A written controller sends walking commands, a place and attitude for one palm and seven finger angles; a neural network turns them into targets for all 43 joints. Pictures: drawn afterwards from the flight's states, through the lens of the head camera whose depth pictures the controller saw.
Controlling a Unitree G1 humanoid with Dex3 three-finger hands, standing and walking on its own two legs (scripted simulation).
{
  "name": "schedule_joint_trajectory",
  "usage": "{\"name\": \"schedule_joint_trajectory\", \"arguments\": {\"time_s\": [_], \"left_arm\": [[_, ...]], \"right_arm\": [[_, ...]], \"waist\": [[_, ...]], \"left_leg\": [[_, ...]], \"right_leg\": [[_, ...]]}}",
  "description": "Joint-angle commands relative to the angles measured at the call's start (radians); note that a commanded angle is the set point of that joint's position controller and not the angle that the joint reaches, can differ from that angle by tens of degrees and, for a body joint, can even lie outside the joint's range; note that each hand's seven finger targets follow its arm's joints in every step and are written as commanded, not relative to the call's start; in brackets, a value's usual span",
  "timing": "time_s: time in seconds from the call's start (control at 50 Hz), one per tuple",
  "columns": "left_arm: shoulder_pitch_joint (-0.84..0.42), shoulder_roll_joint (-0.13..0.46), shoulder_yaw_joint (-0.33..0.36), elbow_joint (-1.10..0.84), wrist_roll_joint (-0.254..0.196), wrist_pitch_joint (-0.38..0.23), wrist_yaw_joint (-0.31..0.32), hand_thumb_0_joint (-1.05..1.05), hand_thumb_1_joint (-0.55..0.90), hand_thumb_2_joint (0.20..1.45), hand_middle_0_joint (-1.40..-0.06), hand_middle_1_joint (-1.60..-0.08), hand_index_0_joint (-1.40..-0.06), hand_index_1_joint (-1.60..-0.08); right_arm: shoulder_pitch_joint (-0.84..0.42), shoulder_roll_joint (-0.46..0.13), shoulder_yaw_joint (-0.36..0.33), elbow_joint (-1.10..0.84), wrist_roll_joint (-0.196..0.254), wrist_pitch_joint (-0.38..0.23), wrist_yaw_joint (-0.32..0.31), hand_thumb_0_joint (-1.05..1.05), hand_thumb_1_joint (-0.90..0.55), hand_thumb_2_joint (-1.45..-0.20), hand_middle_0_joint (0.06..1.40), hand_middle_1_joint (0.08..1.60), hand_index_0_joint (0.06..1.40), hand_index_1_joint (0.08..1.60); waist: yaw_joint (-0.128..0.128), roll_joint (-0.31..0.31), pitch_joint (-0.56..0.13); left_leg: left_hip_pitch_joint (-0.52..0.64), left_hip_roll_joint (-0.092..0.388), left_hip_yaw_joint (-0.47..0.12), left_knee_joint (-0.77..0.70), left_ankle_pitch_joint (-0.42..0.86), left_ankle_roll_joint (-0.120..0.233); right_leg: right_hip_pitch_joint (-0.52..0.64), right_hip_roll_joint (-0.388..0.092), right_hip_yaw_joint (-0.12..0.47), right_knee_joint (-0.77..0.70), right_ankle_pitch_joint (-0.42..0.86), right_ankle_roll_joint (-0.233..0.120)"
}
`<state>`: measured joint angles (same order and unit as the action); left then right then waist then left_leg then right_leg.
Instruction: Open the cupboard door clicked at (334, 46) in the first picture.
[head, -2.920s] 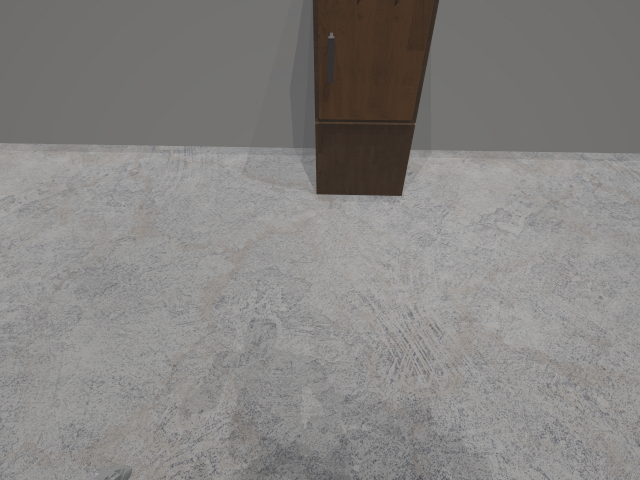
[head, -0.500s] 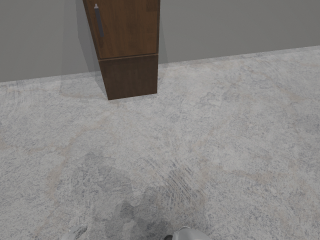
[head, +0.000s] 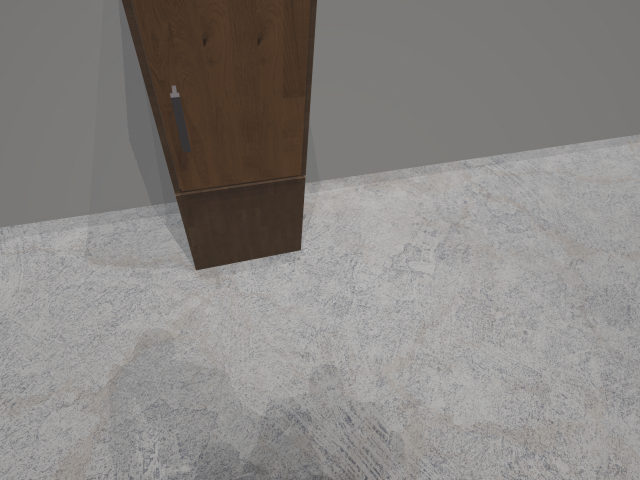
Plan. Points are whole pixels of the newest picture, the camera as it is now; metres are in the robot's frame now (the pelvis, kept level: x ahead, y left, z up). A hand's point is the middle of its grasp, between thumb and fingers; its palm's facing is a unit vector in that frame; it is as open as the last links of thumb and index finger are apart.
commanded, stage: walk to a spot facing it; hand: left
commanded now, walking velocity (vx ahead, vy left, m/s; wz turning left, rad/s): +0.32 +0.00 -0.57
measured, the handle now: (180, 119) +0.89 +0.43 -0.09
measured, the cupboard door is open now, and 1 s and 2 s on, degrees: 0 0 0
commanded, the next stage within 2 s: turn to face it in 0.22 s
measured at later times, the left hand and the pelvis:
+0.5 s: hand (283, 340) +0.37 +0.09 -0.16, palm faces -0.21 -0.95 -0.23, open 7.3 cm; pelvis +0.19 -0.06 -0.02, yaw -10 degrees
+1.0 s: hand (221, 374) +0.30 +0.18 -0.17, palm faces +0.14 -0.96 -0.25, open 7.3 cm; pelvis +0.25 -0.04 +0.00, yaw +5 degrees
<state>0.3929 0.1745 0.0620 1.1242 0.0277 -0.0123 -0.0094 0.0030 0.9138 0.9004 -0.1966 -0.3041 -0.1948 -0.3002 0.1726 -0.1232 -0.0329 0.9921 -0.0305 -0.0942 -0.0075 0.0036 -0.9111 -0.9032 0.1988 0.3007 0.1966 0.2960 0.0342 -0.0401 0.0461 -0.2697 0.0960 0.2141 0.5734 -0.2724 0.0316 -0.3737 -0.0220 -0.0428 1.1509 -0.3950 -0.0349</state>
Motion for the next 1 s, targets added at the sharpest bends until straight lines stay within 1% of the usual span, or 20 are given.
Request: {"name": "schedule_joint_trajectory", "arguments": {"time_s": [0.0,0.14,0.24,0.32,0.34,0.36,0.38,0.4,0.42,0.46,0.5,0.6,0.72,0.76,0.78,0.8,0.82,0.84,0.9,0.98], "left_arm": [[-0.034,0.003,0.022,-0.100,0.009,-0.004,-0.013,0.000,0.900,0.900,-0.200,-0.300,-0.200,-0.300],[-0.183,0.007,0.027,-0.176,0.010,0.023,-0.035,0.000,0.900,0.900,-0.200,-0.300,-0.200,-0.300],[-0.316,0.008,0.018,-0.227,0.003,0.015,-0.039,0.000,0.900,0.900,-0.200,-0.300,-0.200,-0.300],[-0.162,0.053,0.021,-0.191,0.010,-0.012,-0.025,0.000,0.900,0.900,-0.200,-0.300,-0.200,-0.300],[-0.015,0.101,0.032,-0.146,0.013,-0.028,-0.014,0.000,0.900,0.900,-0.200,-0.300,-0.200,-0.300],[0.085,0.212,0.053,-0.112,0.014,-0.044,0.004,0.000,0.900,0.900,-0.200,-0.300,-0.200,-0.300],[0.131,0.271,0.053,-0.091,-0.012,-0.045,0.010,0.000,0.900,0.900,-0.200,-0.300,-0.200,-0.300],[0.078,0.262,0.044,-0.107,-0.020,-0.044,0.021,0.000,0.900,0.900,-0.200,-0.300,-0.200,-0.300],[-0.011,0.247,0.038,-0.127,-0.016,-0.042,0.025,0.000,0.900,0.900,-0.200,-0.300,-0.200,-0.300],[-0.173,0.146,0.010,-0.157,-0.014,-0.036,0.039,0.000,0.900,0.900,-0.200,-0.300,-0.200,-0.300],[-0.262,0.118,-0.002,-0.177,-0.008,-0.033,0.040,0.000,0.900,0.900,-0.200,-0.300,-0.200,-0.300],[-0.263,0.119,0.007,-0.196,-0.008,-0.006,0.041,0.000,0.900,0.900,-0.200,-0.300,-0.200,-0.300],[-0.227,0.161,0.037,-0.222,0.001,0.014,0.047,0.000,0.900,0.900,-0.200,-0.300,-0.200,-0.300],[-0.220,0.149,0.039,-0.228,-0.009,0.026,0.043,0.000,0.900,0.900,-0.200,-0.300,-0.200,-0.300],[-0.204,0.113,0.035,-0.251,-0.017,0.036,0.036,0.000,0.900,0.900,-0.200,-0.300,-0.200,-0.300],[-0.239,0.066,0.026,-0.301,-0.020,0.037,0.029,0.000,0.900,0.900,-0.200,-0.300,-0.200,-0.300],[-0.298,0.085,0.023,-0.321,-0.007,0.040,0.030,0.000,0.900,0.900,-0.200,-0.300,-0.200,-0.300],[-0.312,0.074,0.032,-0.316,-0.005,0.036,0.027,0.000,0.900,0.900,-0.200,-0.300,-0.200,-0.300],[-0.226,0.106,0.036,-0.260,-0.008,0.032,0.018,0.000,0.900,0.900,-0.200,-0.300,-0.200,-0.300],[-0.224,0.107,0.027,-0.253,-0.016,0.039,0.023,0.000,0.900,0.900,-0.200,-0.300,-0.200,-0.300]], "right_arm": [[0.168,-0.108,-0.032,0.028,0.004,-0.003,-0.020,0.000,-0.900,-0.900,0.200,0.300,0.200,0.300],[0.234,-0.140,-0.036,0.049,0.011,-0.005,-0.024,0.000,-0.900,-0.900,0.200,0.300,0.200,0.300],[0.279,-0.161,-0.043,0.063,0.002,0.014,-0.021,0.000,-0.900,-0.900,0.200,0.300,0.200,0.300],[0.263,-0.203,-0.051,0.056,0.006,0.025,-0.020,0.000,-0.900,-0.900,0.200,0.300,0.200,0.300],[0.247,-0.196,-0.044,0.054,0.015,0.026,-0.014,0.000,-0.900,-0.900,0.200,0.300,0.200,0.300],[0.295,-0.121,-0.030,0.047,0.035,0.028,-0.005,0.000,-0.900,-0.900,0.200,0.300,0.200,0.300],[0.300,-0.084,-0.022,0.034,0.038,0.033,-0.017,0.000,-0.900,-0.900,0.200,0.300,0.200,0.300],[0.262,-0.084,-0.021,0.027,0.038,0.041,-0.022,0.000,-0.900,-0.900,0.200,0.300,0.200,0.300],[0.273,-0.080,-0.022,0.035,0.033,0.054,-0.022,0.000,-0.900,-0.900,0.200,0.300,0.200,0.300],[0.266,-0.075,-0.021,0.070,0.017,0.083,-0.020,0.000,-0.900,-0.900,0.200,0.300,0.200,0.300],[0.326,-0.050,-0.014,0.090,0.014,0.112,-0.016,0.000,-0.900,-0.900,0.200,0.300,0.200,0.300],[0.246,-0.062,-0.023,0.035,0.011,0.133,0.003,0.000,-0.900,-0.900,0.200,0.300,0.200,0.300],[0.133,-0.079,-0.034,-0.053,0.010,0.124,0.019,0.000,-0.900,-0.900,0.200,0.300,0.200,0.300],[0.182,-0.114,-0.043,-0.057,0.005,0.118,0.021,0.000,-0.900,-0.900,0.200,0.300,0.200,0.300],[0.215,-0.191,-0.058,-0.064,0.001,0.111,0.020,0.000,-0.900,-0.900,0.200,0.300,0.200,0.300],[0.243,-0.284,-0.078,-0.081,-0.007,0.105,0.011,0.000,-0.900,-0.900,0.200,0.300,0.200,0.300],[0.254,-0.307,-0.083,-0.070,-0.008,0.104,0.002,0.000,-0.900,-0.900,0.200,0.300,0.200,0.300],[0.205,-0.297,-0.081,-0.074,-0.003,0.098,-0.006,0.000,-0.900,-0.900,0.200,0.300,0.200,0.300],[0.068,-0.240,-0.060,-0.115,0.004,0.083,-0.013,0.000,-0.900,-0.900,0.200,0.300,0.200,0.300],[0.096,-0.263,-0.065,-0.103,0.007,0.088,-0.014,0.000,-0.900,-0.900,0.200,0.300,0.200,0.300]], "waist": [[-0.028,0.142,0.032],[-0.043,0.166,0.068],[-0.080,0.197,0.098],[0.000,0.177,-0.039],[0.076,0.122,-0.134],[0.100,-0.113,-0.274],[0.081,-0.145,-0.357],[0.072,-0.068,-0.324],[0.033,-0.149,-0.273],[-0.036,-0.025,-0.087],[-0.095,-0.046,-0.059],[-0.076,-0.087,-0.020],[-0.045,-0.083,-0.016],[-0.070,0.045,-0.052],[-0.082,0.265,-0.041],[-0.109,0.429,-0.029],[-0.131,0.317,-0.068],[-0.105,0.289,-0.083],[-0.050,0.194,-0.114],[-0.070,0.148,-0.131]], "left_leg": [[0.086,0.266,-0.186,-0.393,0.057,0.055],[0.215,0.244,-0.004,-0.382,0.302,0.066],[0.286,0.254,0.081,-0.311,0.470,0.060],[0.295,0.248,0.107,0.007,0.838,0.027],[0.187,0.202,0.116,0.212,0.740,-0.009],[-0.115,0.087,0.087,0.505,0.125,-0.049],[-0.224,-0.012,-0.041,0.764,-0.377,-0.067],[-0.231,0.013,-0.170,0.794,-0.330,-0.057],[-0.256,0.029,-0.203,0.822,-0.282,-0.063],[-0.190,0.070,-0.220,0.744,-0.164,-0.062],[-0.125,0.063,-0.199,0.623,-0.127,-0.073],[-0.157,0.041,-0.133,0.500,-0.091,-0.083],[-0.101,0.026,-0.084,0.208,-0.106,-0.067],[0.022,0.012,-0.093,-0.002,0.022,-0.056],[0.052,0.142,-0.338,-0.155,0.146,0.013],[0.078,0.353,-0.636,-0.290,0.343,0.149],[0.049,0.361,-0.675,-0.311,0.225,0.197],[0.059,0.304,-0.631,-0.295,0.189,0.172],[0.092,0.187,-0.420,-0.244,0.306,0.115],[0.171,0.173,-0.402,-0.221,0.458,0.141]], "right_leg": [[-0.237,-0.104,0.040,0.090,0.144,0.024],[-0.356,-0.121,-0.036,-0.135,0.260,0.064],[-0.272,-0.065,-0.106,-0.404,0.232,0.033],[0.050,0.031,-0.155,-0.549,0.208,-0.025],[0.302,0.018,-0.139,-0.636,0.360,-0.031],[0.616,-0.253,0.154,-0.616,0.732,-0.108],[0.667,-0.443,0.352,-0.632,1.157,-0.221],[0.560,-0.438,0.292,-0.674,1.160,-0.231],[0.467,-0.440,0.306,-0.732,0.937,-0.212],[0.157,-0.367,0.130,-0.824,0.653,-0.135],[0.024,-0.328,-0.005,-0.860,0.509,-0.097],[0.008,-0.320,-0.071,-0.909,0.228,-0.084],[0.068,-0.372,-0.102,-0.788,0.194,-0.069],[0.045,-0.326,-0.155,-0.619,0.146,-0.014],[-0.073,-0.212,-0.204,-0.433,-0.014,0.054],[-0.228,-0.093,-0.174,-0.189,-0.280,0.113],[-0.223,-0.080,-0.055,-0.018,-0.257,0.098],[-0.271,-0.078,-0.002,0.052,-0.171,0.097],[-0.230,-0.093,0.019,0.029,-0.005,0.116],[-0.171,-0.066,0.014,-0.127,-0.037,0.126]]}}
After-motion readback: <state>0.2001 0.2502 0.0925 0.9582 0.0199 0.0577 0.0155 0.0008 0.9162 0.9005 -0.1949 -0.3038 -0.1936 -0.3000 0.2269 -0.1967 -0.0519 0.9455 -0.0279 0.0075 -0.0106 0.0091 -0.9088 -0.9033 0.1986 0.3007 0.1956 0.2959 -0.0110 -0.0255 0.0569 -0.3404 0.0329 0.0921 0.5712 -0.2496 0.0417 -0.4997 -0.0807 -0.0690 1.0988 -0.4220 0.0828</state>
